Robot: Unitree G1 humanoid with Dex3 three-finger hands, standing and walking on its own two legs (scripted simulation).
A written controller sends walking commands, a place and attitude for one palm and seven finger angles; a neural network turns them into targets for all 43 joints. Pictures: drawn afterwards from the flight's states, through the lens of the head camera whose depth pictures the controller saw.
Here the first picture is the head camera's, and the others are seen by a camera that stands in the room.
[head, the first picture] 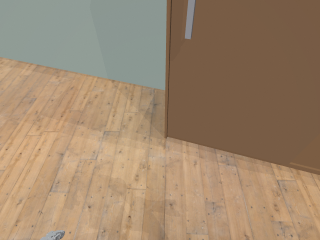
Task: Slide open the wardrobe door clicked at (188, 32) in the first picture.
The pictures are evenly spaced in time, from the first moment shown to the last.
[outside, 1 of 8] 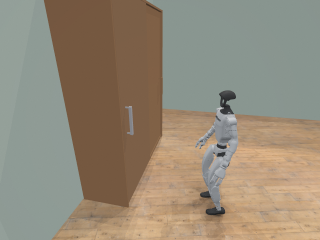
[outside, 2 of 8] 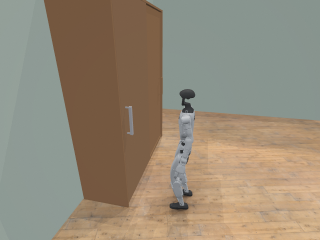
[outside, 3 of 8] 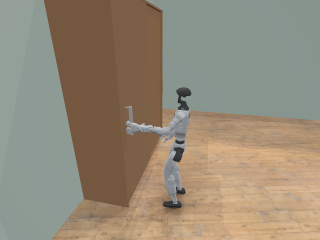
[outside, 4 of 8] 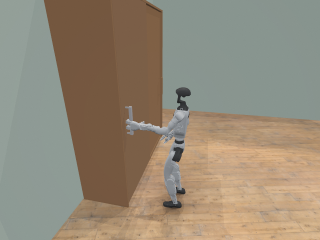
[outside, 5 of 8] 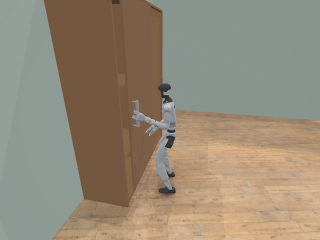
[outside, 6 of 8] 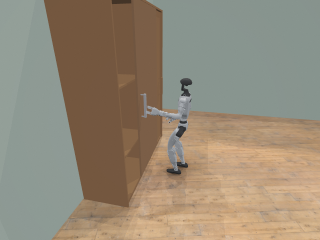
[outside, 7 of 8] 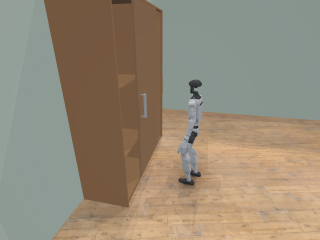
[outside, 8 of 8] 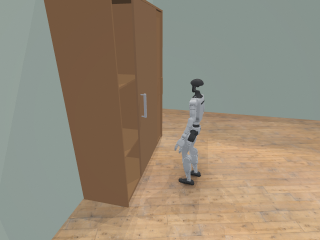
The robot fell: no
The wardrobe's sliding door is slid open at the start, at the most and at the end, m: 0.00 0.46 0.45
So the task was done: yes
